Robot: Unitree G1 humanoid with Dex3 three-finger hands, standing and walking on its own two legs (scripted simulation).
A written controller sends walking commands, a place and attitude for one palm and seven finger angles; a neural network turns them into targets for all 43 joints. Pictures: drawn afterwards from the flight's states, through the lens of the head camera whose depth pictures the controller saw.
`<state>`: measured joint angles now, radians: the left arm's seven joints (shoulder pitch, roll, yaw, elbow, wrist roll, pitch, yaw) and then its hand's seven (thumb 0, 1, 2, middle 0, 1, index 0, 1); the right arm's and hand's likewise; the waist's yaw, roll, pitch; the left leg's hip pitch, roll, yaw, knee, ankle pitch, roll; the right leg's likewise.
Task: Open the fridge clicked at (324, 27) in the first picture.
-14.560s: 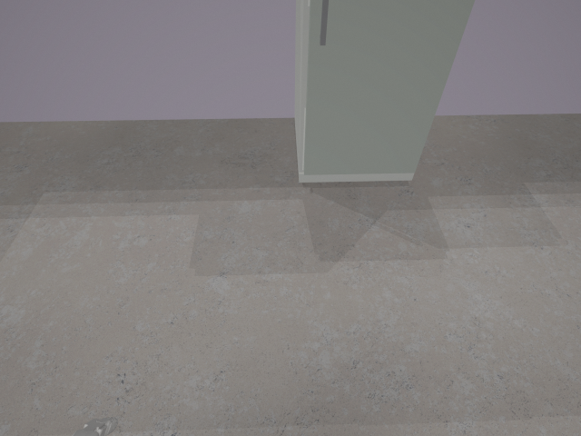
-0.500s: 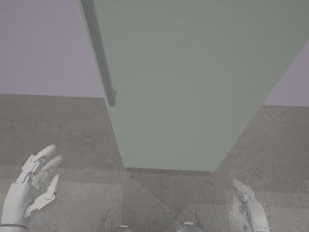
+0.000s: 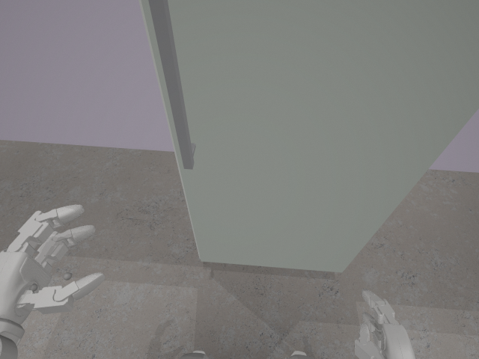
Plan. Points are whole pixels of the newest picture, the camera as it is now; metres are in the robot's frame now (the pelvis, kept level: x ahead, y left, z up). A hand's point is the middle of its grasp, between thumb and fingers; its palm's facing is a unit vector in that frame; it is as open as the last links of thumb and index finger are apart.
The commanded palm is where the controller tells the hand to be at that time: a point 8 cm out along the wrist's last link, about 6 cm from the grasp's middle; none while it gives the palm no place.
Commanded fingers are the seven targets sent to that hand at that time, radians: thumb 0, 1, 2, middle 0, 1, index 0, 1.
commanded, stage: raise the hand to about handle height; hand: left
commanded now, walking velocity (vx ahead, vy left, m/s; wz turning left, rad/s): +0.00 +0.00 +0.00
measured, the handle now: (171, 47) +0.49 +0.14 +0.26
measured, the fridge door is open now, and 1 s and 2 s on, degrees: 0 0 0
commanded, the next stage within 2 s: move the hooked fingers beside the handle in 1.30 s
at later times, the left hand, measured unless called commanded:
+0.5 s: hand (43, 216) +0.26 +0.28 +0.14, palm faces +0.05 -1.00 -0.06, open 13.6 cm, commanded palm +0.23 +0.32 +0.16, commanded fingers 0.00 -0.50 0.30 -0.30 -1.20 -0.30 -1.20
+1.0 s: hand (50, 169) +0.31 +0.27 +0.18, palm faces +0.04 -1.00 -0.05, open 14.0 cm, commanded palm +0.27 +0.32 +0.19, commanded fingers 0.00 -0.50 0.30 -0.30 -1.20 -0.30 -1.20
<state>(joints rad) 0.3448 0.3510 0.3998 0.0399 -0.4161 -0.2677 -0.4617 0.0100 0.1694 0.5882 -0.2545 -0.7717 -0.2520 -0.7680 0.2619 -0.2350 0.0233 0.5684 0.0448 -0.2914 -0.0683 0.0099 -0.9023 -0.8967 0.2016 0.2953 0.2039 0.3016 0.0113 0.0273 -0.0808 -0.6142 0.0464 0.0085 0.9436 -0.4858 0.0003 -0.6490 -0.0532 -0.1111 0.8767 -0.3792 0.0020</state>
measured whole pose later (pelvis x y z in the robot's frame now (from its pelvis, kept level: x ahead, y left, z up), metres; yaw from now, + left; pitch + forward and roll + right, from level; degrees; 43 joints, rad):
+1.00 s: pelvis +0.02 +0.00 +0.04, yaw +0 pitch +1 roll -1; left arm -0.07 0.45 0.47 0.21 -0.36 0.07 -0.47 -0.01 -0.50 0.30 -0.30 -1.20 -0.30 -1.20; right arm 0.26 -0.27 0.06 0.60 0.08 -0.23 -0.11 0.01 -0.90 -0.90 0.20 0.30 0.20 0.30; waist 0.03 0.05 -0.03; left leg -0.23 0.03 0.03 0.56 -0.35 0.00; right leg -0.29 -0.04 -0.10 0.53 -0.26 0.01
